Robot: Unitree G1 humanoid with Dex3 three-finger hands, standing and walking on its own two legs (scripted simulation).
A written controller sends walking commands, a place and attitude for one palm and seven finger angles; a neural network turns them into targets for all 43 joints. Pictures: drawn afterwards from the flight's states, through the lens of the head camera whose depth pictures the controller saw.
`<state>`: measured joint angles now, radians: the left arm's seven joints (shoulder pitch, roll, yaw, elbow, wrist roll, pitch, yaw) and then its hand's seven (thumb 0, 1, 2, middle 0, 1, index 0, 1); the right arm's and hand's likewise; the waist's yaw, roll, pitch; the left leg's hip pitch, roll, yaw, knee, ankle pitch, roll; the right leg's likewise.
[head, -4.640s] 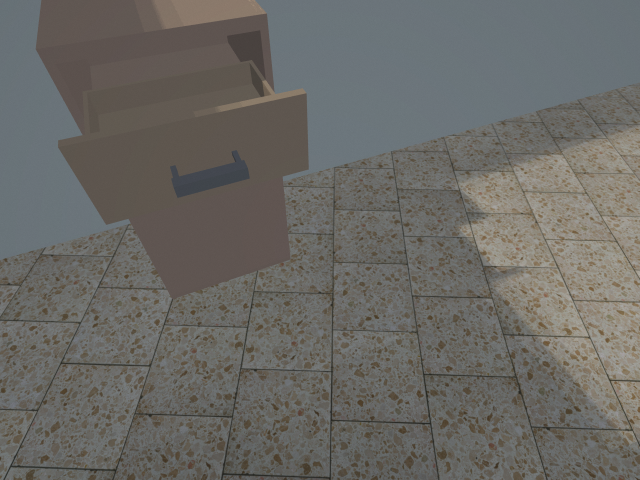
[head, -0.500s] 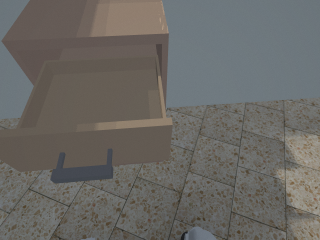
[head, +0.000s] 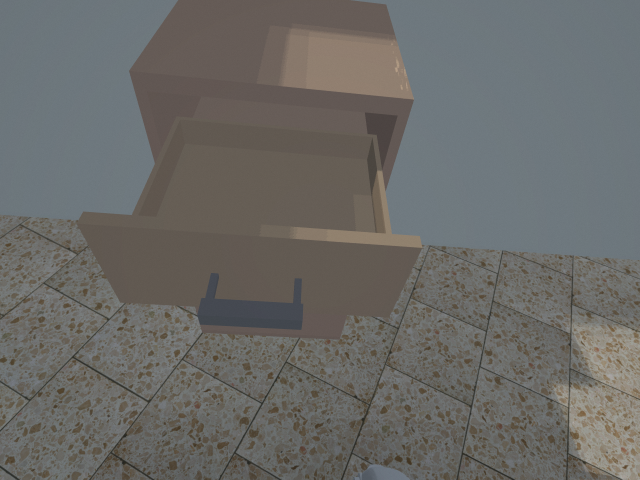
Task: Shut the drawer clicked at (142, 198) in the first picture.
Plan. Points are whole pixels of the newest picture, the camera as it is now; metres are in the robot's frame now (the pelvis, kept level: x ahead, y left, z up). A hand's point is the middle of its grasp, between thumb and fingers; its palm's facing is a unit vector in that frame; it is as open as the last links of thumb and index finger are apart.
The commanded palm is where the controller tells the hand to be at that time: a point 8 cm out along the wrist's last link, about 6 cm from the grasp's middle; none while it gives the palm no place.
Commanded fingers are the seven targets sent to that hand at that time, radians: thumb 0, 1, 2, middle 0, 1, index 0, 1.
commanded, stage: come to a stop and stand still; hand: left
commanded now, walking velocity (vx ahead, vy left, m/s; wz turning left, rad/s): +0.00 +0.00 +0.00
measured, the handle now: (254, 298) +0.33 +0.12 +0.02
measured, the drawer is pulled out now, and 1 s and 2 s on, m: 0.30 0.30 0.30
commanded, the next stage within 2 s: look again from close up in 1.58 s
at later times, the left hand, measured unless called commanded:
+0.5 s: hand out of the picture -0.05 +0.16 -0.17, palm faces -0.01 -0.99 -0.15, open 7.3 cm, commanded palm none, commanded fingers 0.00 0.90 0.90 -0.20 -0.30 -0.20 -0.30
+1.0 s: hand out of the picture -0.05 +0.14 -0.17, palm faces +0.01 -0.99 -0.15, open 7.3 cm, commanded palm none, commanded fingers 0.00 0.90 0.90 -0.20 -0.30 -0.20 -0.30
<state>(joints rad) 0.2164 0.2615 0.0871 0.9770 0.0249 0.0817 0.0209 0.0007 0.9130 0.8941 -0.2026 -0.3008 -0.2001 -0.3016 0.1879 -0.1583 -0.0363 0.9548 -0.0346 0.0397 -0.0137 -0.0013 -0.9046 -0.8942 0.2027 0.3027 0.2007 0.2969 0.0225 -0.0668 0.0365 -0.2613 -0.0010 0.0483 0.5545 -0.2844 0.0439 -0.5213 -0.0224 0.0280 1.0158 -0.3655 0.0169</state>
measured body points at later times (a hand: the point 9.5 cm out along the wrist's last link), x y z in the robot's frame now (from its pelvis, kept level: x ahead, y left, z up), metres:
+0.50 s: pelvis -0.03 +0.01 +0.01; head -0.03 +0.01 +0.46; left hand -0.04 +0.21 -0.16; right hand -0.07 -0.20 -0.16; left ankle +0.01 +0.09 -0.73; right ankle -0.09 -0.09 -0.73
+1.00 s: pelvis -0.01 -0.01 +0.01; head +0.00 -0.01 +0.46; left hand -0.05 +0.19 -0.16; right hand -0.04 -0.21 -0.16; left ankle +0.01 +0.09 -0.73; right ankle -0.09 -0.10 -0.73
